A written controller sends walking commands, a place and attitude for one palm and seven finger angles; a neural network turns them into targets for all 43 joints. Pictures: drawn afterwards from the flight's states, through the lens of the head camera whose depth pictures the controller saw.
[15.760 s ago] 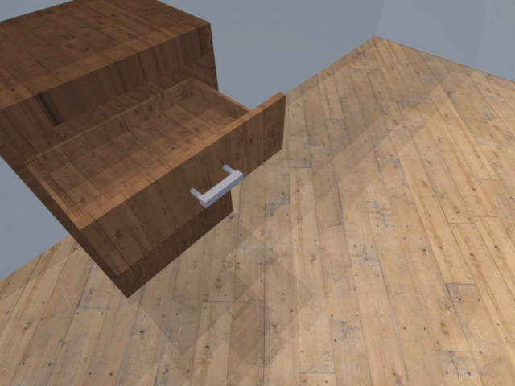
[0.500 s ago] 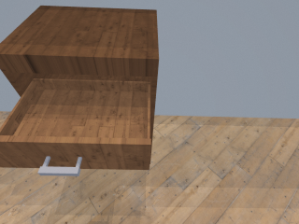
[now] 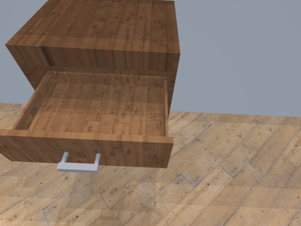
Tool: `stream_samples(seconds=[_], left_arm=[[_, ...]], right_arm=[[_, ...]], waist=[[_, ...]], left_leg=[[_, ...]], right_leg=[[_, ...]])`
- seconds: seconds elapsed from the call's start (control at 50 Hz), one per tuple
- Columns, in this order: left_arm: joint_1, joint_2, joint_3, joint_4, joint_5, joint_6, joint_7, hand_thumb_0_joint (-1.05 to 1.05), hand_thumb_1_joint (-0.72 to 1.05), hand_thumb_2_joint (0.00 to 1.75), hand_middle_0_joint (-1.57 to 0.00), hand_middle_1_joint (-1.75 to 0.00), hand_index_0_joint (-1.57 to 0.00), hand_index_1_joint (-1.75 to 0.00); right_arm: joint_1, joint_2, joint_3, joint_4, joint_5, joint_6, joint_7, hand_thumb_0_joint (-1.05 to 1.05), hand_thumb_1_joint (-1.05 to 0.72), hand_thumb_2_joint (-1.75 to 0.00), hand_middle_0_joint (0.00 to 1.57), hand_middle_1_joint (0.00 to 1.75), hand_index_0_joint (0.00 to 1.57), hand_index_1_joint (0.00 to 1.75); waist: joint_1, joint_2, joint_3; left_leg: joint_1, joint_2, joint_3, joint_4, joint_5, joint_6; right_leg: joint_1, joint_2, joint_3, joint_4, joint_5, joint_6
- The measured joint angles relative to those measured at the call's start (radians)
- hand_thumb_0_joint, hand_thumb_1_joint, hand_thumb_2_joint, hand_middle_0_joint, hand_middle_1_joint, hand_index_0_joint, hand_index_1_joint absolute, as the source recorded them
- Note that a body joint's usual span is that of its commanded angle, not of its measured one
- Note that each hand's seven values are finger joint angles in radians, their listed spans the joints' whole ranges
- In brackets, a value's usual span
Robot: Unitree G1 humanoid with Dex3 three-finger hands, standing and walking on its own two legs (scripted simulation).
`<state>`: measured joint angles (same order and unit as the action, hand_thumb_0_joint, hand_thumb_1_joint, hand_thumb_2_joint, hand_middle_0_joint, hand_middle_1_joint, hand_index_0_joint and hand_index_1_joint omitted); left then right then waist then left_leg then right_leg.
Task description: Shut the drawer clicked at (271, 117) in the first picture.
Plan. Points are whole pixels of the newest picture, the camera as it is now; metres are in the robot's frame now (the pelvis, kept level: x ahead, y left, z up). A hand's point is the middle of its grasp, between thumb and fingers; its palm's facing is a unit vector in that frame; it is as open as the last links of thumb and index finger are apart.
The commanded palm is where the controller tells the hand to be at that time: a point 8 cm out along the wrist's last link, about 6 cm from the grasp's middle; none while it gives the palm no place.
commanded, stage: come to a stop and stand still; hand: left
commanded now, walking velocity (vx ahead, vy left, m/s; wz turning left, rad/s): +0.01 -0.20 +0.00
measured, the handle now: (80, 161) +0.29 +0.24 -0.06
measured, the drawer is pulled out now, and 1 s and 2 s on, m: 0.30 0.30 0.30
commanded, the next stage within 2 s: look again from close up in 1.18 s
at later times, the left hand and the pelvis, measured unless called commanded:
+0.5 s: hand out of the picture +0.00 +0.15 -0.17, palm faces -0.01 -0.98 -0.20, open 7.4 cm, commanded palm none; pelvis +0.00 -0.02 +0.00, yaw +0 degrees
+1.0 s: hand out of the picture +0.02 +0.12 -0.17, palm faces -0.01 -0.98 -0.22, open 7.4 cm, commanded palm none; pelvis +0.01 -0.06 +0.00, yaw +0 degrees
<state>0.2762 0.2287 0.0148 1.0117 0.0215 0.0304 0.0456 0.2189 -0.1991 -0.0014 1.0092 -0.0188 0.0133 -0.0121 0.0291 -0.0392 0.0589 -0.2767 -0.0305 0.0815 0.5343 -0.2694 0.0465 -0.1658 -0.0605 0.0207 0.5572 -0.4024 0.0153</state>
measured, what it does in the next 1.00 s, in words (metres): shifts its weight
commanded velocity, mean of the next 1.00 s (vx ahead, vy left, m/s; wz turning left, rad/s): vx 0.00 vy -0.02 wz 0.00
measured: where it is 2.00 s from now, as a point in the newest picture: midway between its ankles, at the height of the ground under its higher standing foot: outside the picture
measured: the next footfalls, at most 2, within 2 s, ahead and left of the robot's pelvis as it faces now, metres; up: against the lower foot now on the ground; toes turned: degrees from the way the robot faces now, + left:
none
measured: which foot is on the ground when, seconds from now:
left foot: down 0.00-1.00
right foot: down 0.00-1.00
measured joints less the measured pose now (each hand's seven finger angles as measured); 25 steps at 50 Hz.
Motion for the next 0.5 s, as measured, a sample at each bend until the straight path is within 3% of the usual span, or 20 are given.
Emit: stream_samples(seconds=[0.16, 0.3, 0.5], left_arm=[[0.001, 0.001, -0.022, 0.025, -0.005, -0.024, -0.006, 0.01, 0.91, 0.9, -0.2, -0.3, -0.2, -0.3], [0.013, -0.038, -0.036, 0.044, -0.008, -0.028, -0.013, 0.01, 0.9, 0.9, -0.2, -0.3, -0.2, -0.3], [0.03, -0.084, -0.041, 0.039, -0.006, -0.039, -0.009, 0.01, 0.9, 0.9, -0.2, -0.3, -0.2, -0.3]], right_arm=[[-0.02, 0.038, 0.01, 0.052, 0.011, -0.035, -0.009, 0.0, -0.93, -0.9, 0.2, 0.3, 0.2, 0.3], [-0.015, 0.038, 0.012, 0.093, 0.014, -0.042, -0.008, 0.0, -0.93, -0.9, 0.2, 0.3, 0.2, 0.3], [0.05, 0.006, -0.003, 0.014, 0.0, -0.014, 0.0, 0.01, -0.91, -0.9, 0.2, 0.3, 0.2, 0.3]], waist=[[-0.013, 0.001, -0.02], [-0.025, -0.003, -0.016], [-0.044, 0.064, -0.027]], left_leg=[[0.054, -0.006, 0.001, -0.101, 0.047, 0.0], [0.074, 0.011, -0.007, -0.126, 0.061, -0.016], [-0.027, 0.05, -0.032, 0.051, -0.022, -0.036]], right_leg=[[0.056, -0.006, 0.0, -0.112, 0.057, 0.028], [0.084, 0.013, -0.007, -0.154, 0.08, 0.017], [0.009, 0.051, -0.027, -0.018, 0.011, -0.008]])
